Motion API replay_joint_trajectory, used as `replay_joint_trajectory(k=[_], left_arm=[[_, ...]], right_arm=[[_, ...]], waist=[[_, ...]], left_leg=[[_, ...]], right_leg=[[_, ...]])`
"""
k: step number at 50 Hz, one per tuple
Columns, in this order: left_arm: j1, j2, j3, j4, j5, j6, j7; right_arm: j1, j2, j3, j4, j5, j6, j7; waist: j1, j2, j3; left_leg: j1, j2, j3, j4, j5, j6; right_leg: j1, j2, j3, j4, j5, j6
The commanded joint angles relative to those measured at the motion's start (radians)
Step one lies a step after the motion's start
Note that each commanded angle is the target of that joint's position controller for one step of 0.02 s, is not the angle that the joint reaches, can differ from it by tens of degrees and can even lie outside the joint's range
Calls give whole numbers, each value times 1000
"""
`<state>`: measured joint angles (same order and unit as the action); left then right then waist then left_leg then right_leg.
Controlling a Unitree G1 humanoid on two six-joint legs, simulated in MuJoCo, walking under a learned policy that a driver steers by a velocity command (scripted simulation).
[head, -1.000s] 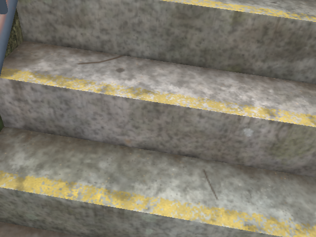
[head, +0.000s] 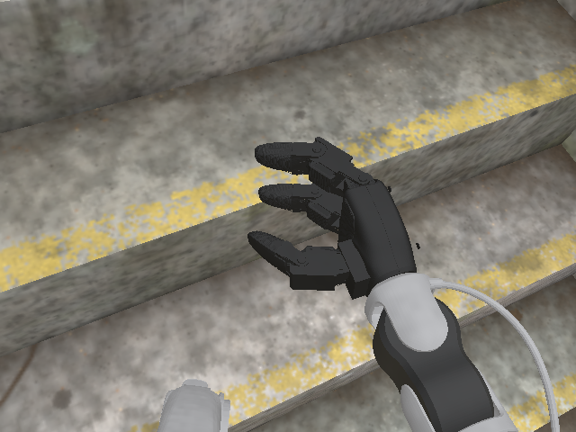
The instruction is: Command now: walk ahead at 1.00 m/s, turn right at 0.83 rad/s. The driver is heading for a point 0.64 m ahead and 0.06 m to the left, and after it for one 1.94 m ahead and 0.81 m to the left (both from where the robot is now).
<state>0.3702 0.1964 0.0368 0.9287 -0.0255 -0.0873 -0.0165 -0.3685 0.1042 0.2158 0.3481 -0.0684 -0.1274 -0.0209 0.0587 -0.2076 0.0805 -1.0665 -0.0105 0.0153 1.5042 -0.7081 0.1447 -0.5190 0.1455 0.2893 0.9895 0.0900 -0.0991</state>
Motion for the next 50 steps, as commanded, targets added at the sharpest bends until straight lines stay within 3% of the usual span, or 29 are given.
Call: replay_joint_trajectory(k=[1,2,3,4,6,8,10,13,16,17,18,19,20,21,22,24,25,27,33,36,38,40,42,44,45,46,47,49,50], left_arm=[[-109,130,36,-258,-7,-41,-39],[-188,13,-2,-288,20,9,-46],[-163,-73,-27,-307,21,36,-39],[-36,-88,-51,-280,23,61,-46],[-1,-19,-59,-303,23,88,-30],[-63,-16,-76,-316,27,89,2],[-116,9,-79,-340,-7,87,16],[-55,61,-65,-340,-14,100,-2],[32,97,-28,-247,11,98,-11],[17,86,-28,-240,1,82,-15],[27,59,-45,-231,33,67,-25],[8,104,-59,-227,79,43,-19],[134,245,-1,-178,82,21,-36],[302,306,31,-123,63,22,-44],[304,272,36,-121,69,48,-26],[149,240,30,-118,78,56,47],[115,140,-8,-98,97,34,70],[141,57,-41,-45,89,-12,92],[159,-6,-83,18,107,9,67],[204,60,-77,64,96,8,97],[154,105,-68,60,85,23,96],[137,228,-36,46,43,26,101],[175,295,-7,16,35,50,98],[37,313,21,-104,17,96,113],[-154,297,30,-224,3,103,111],[-222,119,-6,-324,46,74,86],[-422,71,-11,-434,51,20,46],[-476,-47,-82,-565,75,-21,-10],[-394,-84,-91,-518,100,-35,-20]], right_arm=[[343,-225,-178,149,60,66,-18],[323,-105,-140,234,50,92,-3],[266,-115,-143,292,31,111,6],[197,-205,-176,292,41,119,-2],[151,-264,-199,290,91,83,19],[209,-304,-222,321,84,50,29],[220,-352,-235,299,64,25,17],[260,-467,-267,286,85,45,0],[361,-343,-230,261,99,88,-28],[410,-316,-230,266,88,91,-27],[446,-246,-216,272,63,90,-19],[492,-149,-208,250,71,73,-2],[571,-106,-195,250,119,13,24],[744,-149,-206,321,142,-5,38],[567,-138,-186,268,130,-7,40],[204,-44,-133,159,133,34,49],[179,-110,-154,159,125,49,54],[198,-174,-175,167,86,74,52],[75,-97,-124,125,110,118,91],[24,-77,-100,92,107,122,104],[80,-75,-94,111,96,137,104],[123,-151,-119,93,68,134,93],[181,-250,-177,91,80,160,58],[370,-331,-223,148,94,155,49],[501,-375,-248,157,70,157,48],[522,-521,-294,204,49,157,42],[521,-486,-265,231,23,111,39],[530,-333,-210,271,31,72,40],[541,-313,-211,313,55,72,39]], waist=[[-99,734,-791],[-49,500,-407],[58,356,-212],[140,319,-153],[164,274,-15],[130,204,17],[113,192,-26],[130,188,-164],[70,205,-81],[46,144,-79],[34,58,-67],[-57,-8,-65],[-77,-183,-180],[-85,-110,-400],[-36,23,-387],[22,-15,-258],[23,64,-233],[7,22,-193],[-11,110,-11],[-33,130,-49],[-97,141,-137],[-151,80,-249],[-133,-26,-282],[-175,-56,-259],[-282,-4,-213],[-175,544,-184],[-146,465,-58],[-75,388,-2],[-4,298,9]], left_leg=[[1078,271,-436,-481,104,18],[665,156,-139,-501,196,-53],[424,115,-31,-621,195,-76],[129,166,-159,-732,-18,-29],[-38,238,-301,-893,-243,44],[38,265,-311,-883,-227,46],[114,313,-318,-840,-185,35],[130,221,-140,-712,-123,-57],[264,113,-59,-275,25,-116],[309,38,-33,-12,58,-135],[180,-75,-74,387,-84,-134],[-15,-148,-207,794,-62,-140],[-129,-84,-136,1020,80,-159],[-274,-31,-144,1088,217,-183],[-423,-20,-126,1100,282,-197],[-586,121,-68,1133,452,-178],[-498,125,-106,1117,539,-155],[-472,91,-156,1129,548,-121],[-442,54,-51,823,619,-53],[-327,92,53,657,471,-44],[-128,89,104,492,428,-12],[255,9,165,172,172,9],[406,-120,281,-1,-132,-18],[535,-172,102,-392,-131,15],[685,-62,-165,-622,79,67],[771,7,-775,-978,-293,212],[607,58,-1009,-1169,-234,181],[424,22,-626,-942,113,68],[446,-10,-667,-958,115,76]], right_leg=[[-433,-102,-10,834,-121,10],[-370,-124,-192,876,-261,20],[-339,-110,-232,887,-319,33],[-188,-121,-246,940,-234,71],[-210,-154,-200,910,-180,95],[-301,-192,-195,777,-123,93],[-302,-256,-180,605,-70,94],[173,-283,-347,36,-123,49],[351,-301,-410,-577,211,24],[366,-355,-364,-738,387,8],[414,-374,-337,-688,420,14],[439,-438,-208,-441,885,101],[544,-421,-189,-183,1629,278],[772,-518,-22,-230,1131,235],[824,-542,32,-360,580,169],[660,-707,284,-744,-427,-11],[568,-688,259,-767,-520,-24],[549,-656,116,-785,-391,-11],[321,-503,-338,-834,-269,80],[344,-511,-448,-963,-132,30],[417,-476,-616,-894,348,33],[464,-459,-686,-836,1097,-13],[606,-507,-660,-690,1482,-104],[609,-516,-619,-385,1313,-171],[384,-516,-532,-159,1076,-96],[-136,-223,-452,242,-100,-60],[-318,-114,-156,728,-280,-28],[-446,-161,-167,1001,-377,-8],[-531,-165,-168,1043,-279,-13]])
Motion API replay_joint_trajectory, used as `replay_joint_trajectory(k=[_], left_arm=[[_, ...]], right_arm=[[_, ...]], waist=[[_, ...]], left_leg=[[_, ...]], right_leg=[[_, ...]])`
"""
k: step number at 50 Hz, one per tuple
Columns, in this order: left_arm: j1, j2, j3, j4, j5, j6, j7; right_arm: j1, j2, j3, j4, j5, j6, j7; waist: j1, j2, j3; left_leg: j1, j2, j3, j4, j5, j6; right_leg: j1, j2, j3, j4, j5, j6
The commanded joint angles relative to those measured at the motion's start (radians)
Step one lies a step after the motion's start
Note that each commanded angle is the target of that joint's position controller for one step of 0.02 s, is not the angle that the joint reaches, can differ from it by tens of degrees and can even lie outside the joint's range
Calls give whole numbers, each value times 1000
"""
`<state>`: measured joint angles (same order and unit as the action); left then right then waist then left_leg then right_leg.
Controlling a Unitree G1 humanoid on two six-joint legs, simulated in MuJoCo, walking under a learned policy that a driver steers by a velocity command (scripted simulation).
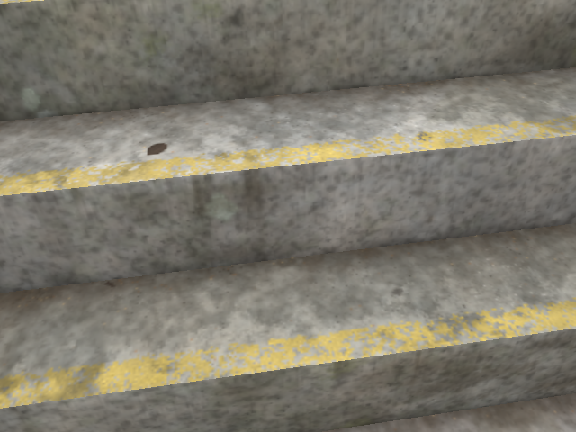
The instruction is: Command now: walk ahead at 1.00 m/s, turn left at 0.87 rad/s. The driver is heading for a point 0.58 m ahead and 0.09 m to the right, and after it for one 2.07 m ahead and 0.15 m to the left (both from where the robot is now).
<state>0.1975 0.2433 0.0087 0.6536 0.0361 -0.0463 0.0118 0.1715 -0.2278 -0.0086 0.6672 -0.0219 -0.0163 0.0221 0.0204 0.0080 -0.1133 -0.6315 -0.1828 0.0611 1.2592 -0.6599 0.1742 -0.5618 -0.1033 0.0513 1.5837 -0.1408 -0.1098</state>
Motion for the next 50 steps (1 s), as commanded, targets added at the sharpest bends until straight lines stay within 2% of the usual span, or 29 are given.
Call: replay_joint_trajectory(k=[1,6,7,12,14,16,19,20,21,22,24,25,26,27,28,29,30,31,33,36,37,39,40,41,42,44,46,48,50], left_arm=[[-226,-152,-86,-273,42,-71,-72],[-347,-177,-158,-303,60,-59,-69],[-366,-204,-163,-296,54,-48,-57],[-543,-283,-152,-287,-40,-69,-38],[-545,-326,-153,-283,-80,-86,-71],[-687,-375,-180,-322,-75,-77,-103],[-955,-415,-207,-451,-64,-52,-108],[-961,-407,-216,-496,-49,-49,-108],[-845,-363,-189,-470,-56,-51,-98],[-697,-254,-156,-460,-64,-48,-78],[-220,14,-28,-251,-56,-10,-66],[-55,89,6,-91,-90,-8,-70],[164,64,11,53,-95,21,-46],[142,-14,-7,79,-26,36,-12],[99,-164,-47,88,-9,21,-8],[12,-225,-66,128,-7,0,-1],[-148,-232,-68,106,12,-17,-4],[-261,-193,-51,70,9,-32,3],[-558,32,-5,3,13,-35,2],[-150,43,3,126,-52,-40,-27],[-127,28,5,124,-61,-34,-18],[-303,174,57,-6,-70,-26,1],[-262,151,67,-90,-68,-55,-23],[-163,109,57,-127,-65,-78,-63],[-109,128,70,-148,-102,-65,-89],[15,94,79,-102,-95,33,-57],[244,85,92,-56,-61,97,-41],[249,119,109,-46,-23,86,-22],[209,125,105,-50,-29,60,-16]], right_arm=[[-30,110,42,19,-38,-44,-7],[141,11,32,93,6,-83,-37],[155,30,45,110,-13,-88,-41],[624,57,34,275,-52,-91,-28],[660,104,38,313,-54,-85,-26],[617,164,53,336,-33,-85,-32],[745,205,96,482,-11,-99,-47],[703,135,85,500,30,-102,-62],[697,134,99,539,21,-108,-68],[755,-23,56,534,25,-143,-69],[453,-296,-20,428,32,-142,-83],[291,-340,-59,316,42,-114,-98],[229,-238,-59,256,23,-121,-80],[114,-32,-7,168,-15,-141,-56],[-114,50,1,-26,3,-171,-21],[-224,120,42,-185,-6,-165,2],[-208,197,88,-292,-65,-138,37],[-88,190,118,-285,-73,-128,47],[259,66,95,-193,-30,-96,-2],[-65,53,117,-249,-54,-55,-93],[-118,68,122,-327,-80,-62,-91],[372,-122,59,-176,-82,-91,-51],[420,-198,12,-87,-30,-95,-48],[269,-188,5,-127,-39,-87,-44],[67,-114,19,-174,-71,-74,-50],[-145,42,54,-173,-45,-82,-72],[-312,23,49,-175,-30,-102,-86],[-253,8,26,-168,-27,-116,-78],[-243,-21,11,-179,-37,-115,-62]], waist=[[57,68,178],[5,-101,77],[-5,-68,66],[-231,38,138],[-199,-7,164],[-192,-55,160],[-237,77,192],[-173,78,112],[-77,44,-79],[-34,186,-189],[253,287,-330],[285,160,-338],[310,-144,-313],[242,-467,-301],[179,-178,-52],[55,-147,73],[-102,2,142],[-197,81,83],[-458,128,116],[-172,-11,177],[-199,-17,179],[-420,157,-227],[-307,519,-262],[-152,733,-219],[-33,674,-238],[84,317,17],[223,133,19],[190,9,60],[173,-8,70]], left_leg=[[-8,152,-565,-619,193,22],[-62,170,-517,-823,363,18],[-55,200,-548,-790,451,42],[818,381,-632,-784,693,4],[1037,404,-479,-722,795,-101],[673,378,-367,-925,514,-167],[239,373,-352,-1216,620,-59],[157,356,-219,-1281,1149,-79],[141,301,-67,-1136,1967,-111],[214,359,-132,-1048,2459,-76],[554,471,-206,-573,3064,-122],[504,428,-232,-379,2793,-107],[50,247,-231,98,1649,-171],[-381,36,-231,847,325,-303],[-630,65,-334,1186,84,-231],[-755,107,-348,1290,-43,-186],[-771,170,-304,1230,-83,-141],[-550,253,-413,1007,-50,-102],[52,166,-117,886,296,-199],[-335,207,-186,1108,51,-231],[-325,222,-261,877,-173,-166],[594,245,-164,-317,85,-82],[900,346,-382,-357,584,-12],[916,403,-430,-233,1216,9],[743,422,-485,-278,1044,53],[181,411,-336,-357,559,-5],[-38,433,-317,-371,279,-32],[83,445,-303,-409,237,-56],[280,420,-244,-383,505,-71]], right_leg=[[-498,83,54,594,-111,31],[-416,69,-117,305,98,98],[-439,87,-140,410,136,110],[-1268,241,87,876,-212,43],[-1504,263,129,958,-272,16],[-1213,219,-33,631,-37,27],[-810,159,-318,417,-38,61],[-465,153,-420,191,-193,27],[-24,200,-495,73,-199,-23],[256,260,-513,-148,-341,-14],[335,216,-177,-495,-614,-88],[410,206,-90,-672,-460,-136],[740,81,215,-871,-206,-285],[795,-173,739,-999,81,-470],[525,-89,608,-984,-44,-359],[374,-55,513,-980,-103,-249],[232,-44,426,-989,3,-97],[-13,-8,390,-1049,-160,-37],[-624,82,167,-1230,-72,-43],[-275,37,253,-1231,93,-45],[-160,106,203,-1069,460,-1],[-235,267,96,-740,721,132],[-427,322,115,-268,210,182],[-528,264,128,-84,-287,243],[-536,235,60,67,-265,260],[-304,163,-187,53,-130,240],[-87,135,-152,85,-16,202],[-147,139,-172,62,5,165],[-223,172,-183,-23,-68,119]])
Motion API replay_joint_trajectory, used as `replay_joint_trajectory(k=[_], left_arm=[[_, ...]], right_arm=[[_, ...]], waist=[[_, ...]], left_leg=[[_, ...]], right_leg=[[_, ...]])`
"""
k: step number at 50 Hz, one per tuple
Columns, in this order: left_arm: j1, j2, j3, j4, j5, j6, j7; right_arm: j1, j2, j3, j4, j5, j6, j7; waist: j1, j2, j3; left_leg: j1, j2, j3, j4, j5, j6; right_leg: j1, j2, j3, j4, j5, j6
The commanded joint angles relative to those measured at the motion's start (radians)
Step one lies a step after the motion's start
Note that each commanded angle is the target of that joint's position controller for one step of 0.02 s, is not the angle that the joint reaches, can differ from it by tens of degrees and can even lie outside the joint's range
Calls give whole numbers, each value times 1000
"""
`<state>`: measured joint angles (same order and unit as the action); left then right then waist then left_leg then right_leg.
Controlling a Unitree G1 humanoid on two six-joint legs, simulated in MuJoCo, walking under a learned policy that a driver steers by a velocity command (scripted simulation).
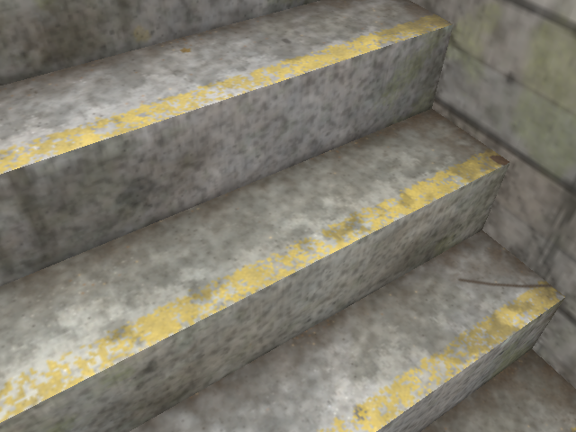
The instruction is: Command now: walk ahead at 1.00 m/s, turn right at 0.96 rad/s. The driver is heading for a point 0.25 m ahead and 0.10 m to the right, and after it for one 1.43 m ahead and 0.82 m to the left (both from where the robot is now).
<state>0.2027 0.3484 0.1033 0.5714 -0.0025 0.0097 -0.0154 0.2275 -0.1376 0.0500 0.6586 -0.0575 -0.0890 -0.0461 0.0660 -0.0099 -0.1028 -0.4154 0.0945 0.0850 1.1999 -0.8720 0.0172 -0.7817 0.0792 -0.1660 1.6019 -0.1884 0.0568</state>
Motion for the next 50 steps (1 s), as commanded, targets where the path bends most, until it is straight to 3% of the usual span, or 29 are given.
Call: replay_joint_trajectory(k=[1,3,4,5,7,8,10,11,12,13,15,16,17,18,20,25,27,29,32,33,34,35,36,37,38,39,41,45,50], left_arm=[[242,34,9,32,-7,-7,4],[391,22,-1,75,-3,-22,-18],[700,27,7,204,27,-47,-15],[776,-24,-12,306,48,-80,-28],[734,-262,-112,378,98,-124,-37],[670,-257,-124,369,89,-136,-33],[212,-43,-102,164,21,-143,7],[79,43,-96,114,3,-135,25],[74,40,-87,119,3,-131,52],[127,83,-77,144,-7,-134,51],[47,140,-41,108,0,-109,43],[9,86,-30,44,25,-121,19],[-63,-88,-59,-55,60,-151,-10],[285,-68,-57,-18,-14,-126,-33],[327,-64,-64,60,-21,-95,-25],[176,-97,-113,16,5,-60,-24],[170,-131,-134,34,30,-58,-19],[26,-146,-152,43,27,-13,-8],[-146,-145,-169,49,50,-12,19],[-108,-28,-136,44,90,-74,22],[-137,24,-115,68,98,-92,10],[-201,242,-52,103,69,-99,4],[-271,183,-51,83,19,-71,41],[-68,151,-47,119,4,-60,86],[9,79,-60,139,14,-51,108],[47,60,-65,141,32,-55,117],[47,45,-69,148,77,-64,109],[-58,93,-59,195,41,-62,87],[-65,236,-23,162,-8,-21,43]], right_arm=[[-319,-134,-56,-184,5,-39,8],[-385,-146,-54,-208,12,-25,12],[-600,-128,-30,-291,-9,-23,24],[-668,-6,12,-362,-15,-22,49],[-740,156,72,-452,7,-33,97],[-640,159,80,-437,25,-38,109],[-304,20,44,-396,69,-3,117],[-267,-67,17,-380,82,16,111],[-268,-56,10,-324,46,15,80],[-116,-47,-7,-253,36,36,62],[95,-193,-74,-101,39,25,61],[147,-172,-70,-66,36,23,69],[92,-195,-94,-28,24,32,77],[-193,-176,-96,-63,34,29,44],[-140,21,-72,-58,35,44,44],[-349,-97,-84,-58,41,57,-24],[-467,-84,-73,-120,73,72,-52],[-439,-31,-58,-184,114,74,-57],[-110,49,-34,-179,82,47,-8],[21,1,-42,-155,59,38,3],[110,-16,-39,-151,63,34,4],[110,-15,-15,-224,82,30,4],[-41,-55,-38,-225,84,41,-19],[-226,-52,-26,-241,100,61,-26],[-369,-45,-15,-269,68,92,-26],[-452,-24,-5,-320,46,105,-12],[-465,18,17,-349,73,115,17],[-403,77,76,-357,75,95,64],[-14,-122,-25,-212,92,93,58]], waist=[[140,27,30],[197,0,-44],[364,-186,-17],[336,-465,144],[192,-172,179],[93,70,113],[-226,269,-95],[-307,294,-129],[-313,373,-135],[-333,192,-169],[-370,-13,-149],[-309,24,-83],[-172,32,50],[67,92,-90],[0,191,-98],[106,118,95],[148,63,104],[12,-98,141],[-139,-261,8],[-134,-237,-94],[-187,-154,-157],[-267,-353,-227],[-232,-183,-160],[-108,-156,-62],[-32,-9,15],[-11,-30,53],[-21,-15,51],[-125,-58,60],[-256,-180,-167]], left_leg=[[136,121,-216,-296,861,75],[224,7,-2,12,1118,14],[51,-134,97,423,1060,-27],[-398,-256,102,814,218,-30],[-803,-217,64,1146,-43,30],[-884,-169,9,1114,15,32],[-713,-42,-151,578,117,22],[-391,-44,-38,231,169,21],[33,-122,95,-9,361,31],[376,-213,189,-3,502,29],[428,-126,-224,-364,647,208],[492,-65,-390,-619,661,288],[451,-84,-377,-524,994,301],[575,58,-713,-455,510,481],[246,-23,-817,-601,-31,386],[-736,-146,-562,-425,94,219],[-994,-219,-305,-290,302,130],[-1043,-231,-267,-43,177,88],[-931,-287,-201,831,79,1],[-936,-265,-160,1227,93,-59],[-1110,-168,-191,1418,108,-85],[-1170,-22,-170,1547,171,-125],[-1206,3,-127,1519,292,-150],[-1272,62,-194,1466,262,-161],[-1252,42,-157,1422,300,-148],[-1229,55,-162,1327,301,-123],[-1131,58,-93,1146,412,-80],[-624,66,9,619,326,27],[-199,-227,131,141,1,98]], right_leg=[[59,-26,32,-218,-58,-67],[356,-111,-5,-900,117,-167],[602,-99,75,-1098,360,-255],[850,-110,181,-1224,647,-324],[985,-163,202,-1110,733,-257],[1054,-220,292,-1162,656,-247],[974,-329,395,-1098,537,-169],[736,-298,339,-1253,423,-141],[439,-229,236,-1302,575,-103],[299,-255,199,-1233,858,-133],[361,-91,113,-534,837,-108],[209,-10,168,-230,202,-100],[89,44,203,-47,-108,-128],[-150,28,429,-16,-56,-66],[-10,-73,373,-102,-117,-50],[460,-141,255,-375,-225,-105],[805,-163,113,-858,160,-141],[848,-195,47,-1130,550,-152],[824,-312,18,-1167,672,-174],[827,-589,234,-1139,769,-282],[985,-683,256,-1130,630,-304],[994,-891,471,-1363,36,-374],[919,-783,464,-1470,-340,-297],[947,-789,489,-1452,-400,-317],[918,-677,368,-1423,-309,-255],[888,-624,291,-1430,-270,-241],[852,-553,125,-1462,-257,-218],[544,-473,-147,-1693,-43,-220],[896,-470,-239,-1233,1312,-296]])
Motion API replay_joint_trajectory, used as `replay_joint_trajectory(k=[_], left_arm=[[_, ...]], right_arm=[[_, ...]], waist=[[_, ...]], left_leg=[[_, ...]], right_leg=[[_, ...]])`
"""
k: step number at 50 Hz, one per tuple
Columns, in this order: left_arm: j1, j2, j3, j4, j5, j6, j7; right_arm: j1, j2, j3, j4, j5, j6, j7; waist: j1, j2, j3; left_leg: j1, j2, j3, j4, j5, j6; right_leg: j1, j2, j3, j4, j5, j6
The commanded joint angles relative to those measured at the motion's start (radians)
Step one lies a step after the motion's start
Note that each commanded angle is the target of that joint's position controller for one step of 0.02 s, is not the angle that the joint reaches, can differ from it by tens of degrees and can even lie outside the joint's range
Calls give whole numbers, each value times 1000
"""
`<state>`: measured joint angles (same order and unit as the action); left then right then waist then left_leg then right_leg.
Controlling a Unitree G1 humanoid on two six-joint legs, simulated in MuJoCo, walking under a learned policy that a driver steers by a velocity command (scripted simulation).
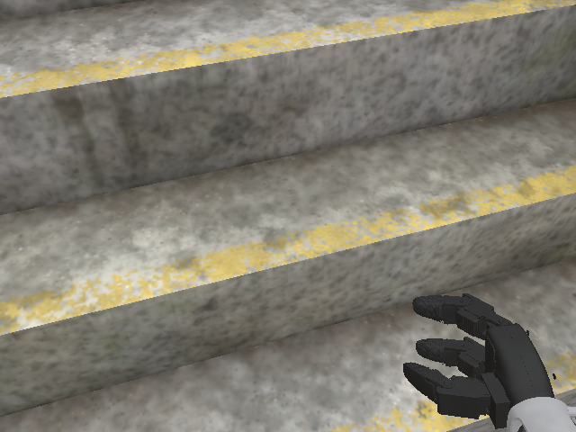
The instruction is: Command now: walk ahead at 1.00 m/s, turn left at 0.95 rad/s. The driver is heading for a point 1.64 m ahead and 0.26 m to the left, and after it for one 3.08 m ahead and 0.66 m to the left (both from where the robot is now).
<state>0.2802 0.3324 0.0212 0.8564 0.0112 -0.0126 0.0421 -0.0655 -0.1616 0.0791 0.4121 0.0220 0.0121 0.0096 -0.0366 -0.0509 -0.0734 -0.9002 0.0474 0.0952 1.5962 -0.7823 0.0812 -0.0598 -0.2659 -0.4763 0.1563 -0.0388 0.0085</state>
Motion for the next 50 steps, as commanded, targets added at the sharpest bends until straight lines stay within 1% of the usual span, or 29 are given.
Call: replay_joint_trajectory(k=[1,2,3,4,5,7,8,13,17,19,21,22,23,24,25,26,28,32,34,36,37,38,39,40,41,42,43,45,50], left_arm=[[-225,248,60,-179,-53,8,-25],[-288,179,44,-272,-65,16,-17],[-375,84,21,-354,-40,13,-27],[-483,-10,-1,-453,-45,-14,-53],[-494,-77,-30,-489,-13,-21,-79],[-331,-117,-62,-464,55,-43,-108],[-310,-117,-70,-464,71,-53,-115],[-421,-165,-117,-522,78,-97,-105],[-384,-195,-147,-510,45,-67,-63],[-281,-135,-125,-471,66,-29,-46],[6,-68,-61,-371,40,-12,-7],[203,-95,-35,-278,1,-33,-20],[234,-127,-40,-196,11,-52,-35],[16,-149,-65,-225,47,-61,-48],[-116,-61,-30,-318,2,-75,-4],[-126,-83,-20,-317,-46,-82,8],[-150,-50,-9,-273,8,-95,2],[-187,-9,-2,-187,-23,-99,-21],[-122,10,5,-131,-29,-66,-17],[-227,48,-3,-184,-1,-60,-13],[-294,-12,-22,-234,20,-82,-33],[-358,-153,-55,-284,50,-114,-58],[-164,-263,-65,-286,22,-148,-72],[93,-187,-55,-279,-31,-151,-84],[-29,-173,-50,-316,-63,-119,-74],[-218,-234,-83,-386,-44,-82,-76],[-278,-264,-96,-423,-39,-57,-81],[-304,-247,-95,-446,-52,-30,-89],[-443,-269,-112,-506,-14,26,-80]], right_arm=[[373,-128,-65,24,-12,-9,-10],[406,-238,-114,52,-33,-13,-17],[436,-312,-140,81,-47,-7,-30],[349,-301,-130,65,-89,-29,-24],[304,-259,-114,74,-96,-49,-20],[208,-137,-83,79,-46,-56,-19],[201,-99,-71,99,-44,-62,-25],[411,-118,-85,193,-75,-91,-37],[363,-101,-69,165,-48,-77,-68],[270,-72,-67,161,-51,-58,-69],[186,-159,-86,124,-65,-94,-62],[56,-138,-75,96,-71,-122,-46],[18,33,-36,51,-55,-128,-27],[158,107,-9,32,-40,-138,-5],[419,38,-6,47,-23,-135,14],[327,-29,-5,40,-50,-120,21],[144,-29,18,5,-71,-99,9],[37,31,67,3,-97,-87,-12],[74,-33,45,46,-60,-92,-7],[361,-94,-19,140,-22,-103,-3],[510,-149,-56,216,-21,-112,1],[621,-144,-68,319,-16,-116,17],[550,-169,-75,326,-66,-112,12],[562,-289,-133,266,-85,-106,-13],[456,-259,-131,254,-66,-96,-24],[375,-204,-119,277,-32,-68,-35],[350,-142,-97,326,-41,-70,-34],[359,8,-65,410,-78,-101,-36],[383,-35,-67,522,-67,-91,-65]], waist=[[-224,-238,-251],[-234,-1,-216],[-207,226,-138],[-131,253,-55],[-56,266,4],[58,212,108],[72,199,124],[6,79,28],[32,44,-6],[111,102,-46],[230,85,-137],[344,-34,-175],[273,-144,-61],[57,-95,37],[-80,-201,-153],[-39,-53,-70],[-30,150,46],[-60,155,53],[-48,52,-48],[-212,-47,-186],[-263,39,-183],[-249,176,-93],[-44,262,-97],[10,249,-359],[-3,158,-235],[3,155,-36],[25,187,93],[62,173,175],[77,63,181]], left_leg=[[364,-106,-91,-468,-28,72],[427,-138,-321,-589,28,144],[565,-46,-577,-822,47,195],[455,-37,-753,-969,38,193],[345,-57,-732,-1013,39,158],[127,-84,-603,-906,129,130],[75,-89,-600,-872,172,134],[335,-48,-770,-939,311,223],[301,-14,-703,-1038,333,194],[-46,-180,-416,-1034,799,43],[3,-205,-337,-788,1304,-50],[-94,-237,-283,-239,843,-21],[-323,-315,-280,339,371,-30],[-457,-222,-348,691,360,-23],[-364,-116,-442,605,433,-38],[-395,-40,-394,474,404,-60],[-325,-16,-278,433,426,-96],[60,57,-89,16,528,-70],[510,18,71,-510,276,-42],[806,28,-15,-914,525,9],[956,62,-93,-1119,576,13],[1105,136,-214,-996,932,-24],[1149,292,-423,-807,1898,-88],[1302,486,-795,-1060,1231,59],[1220,538,-818,-1169,628,127],[1007,460,-675,-1240,307,132],[819,395,-550,-1271,302,100],[639,347,-350,-1304,402,66],[642,197,27,-1357,816,-42]], right_leg=[[208,-153,135,428,1163,-208],[-14,-52,160,642,849,-141],[-393,41,229,878,-84,-109],[-583,141,425,1218,-260,-98],[-666,193,521,1446,-303,-110],[-711,245,526,1621,-253,-75],[-722,266,515,1710,-192,-69],[-905,334,564,1754,-255,-79],[-844,302,541,1417,-348,-24],[-224,401,318,996,-395,-15],[108,372,315,558,-375,-112],[250,241,451,448,-194,-203],[208,142,683,442,-162,-266],[62,62,779,537,102,-280],[-47,-95,1202,302,-623,-367],[-166,-100,1242,185,-903,-362],[-419,-15,1172,134,-804,-324],[-778,155,837,210,-489,-272],[-828,211,690,219,-304,-279],[-626,242,674,508,109,-250],[-652,270,604,822,148,-190],[-953,339,607,1309,-253,-148],[-1176,348,683,1809,-286,-102],[-1260,321,739,1940,-243,-50],[-1422,269,649,2135,-230,-1],[-1513,230,602,2244,-220,31],[-1503,208,592,2313,-209,25],[-1459,203,662,2335,-158,-17],[-1421,205,500,2111,-41,-56]])
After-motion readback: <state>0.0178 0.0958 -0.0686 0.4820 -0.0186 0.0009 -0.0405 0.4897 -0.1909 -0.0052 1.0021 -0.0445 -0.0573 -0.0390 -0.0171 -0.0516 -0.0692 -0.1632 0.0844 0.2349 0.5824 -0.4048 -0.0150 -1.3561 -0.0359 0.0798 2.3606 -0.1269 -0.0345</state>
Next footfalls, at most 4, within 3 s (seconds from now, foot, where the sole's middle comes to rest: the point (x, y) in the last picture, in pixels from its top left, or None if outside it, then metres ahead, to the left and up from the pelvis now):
0.46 right None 0.16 0.03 -0.59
0.76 left None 0.09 0.35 -0.59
1.12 right None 0.37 0.16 -0.38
1.74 left None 0.41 0.46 -0.17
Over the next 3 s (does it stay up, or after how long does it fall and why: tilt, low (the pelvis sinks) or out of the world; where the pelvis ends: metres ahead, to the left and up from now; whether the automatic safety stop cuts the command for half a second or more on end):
stays up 0.44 0.16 0.40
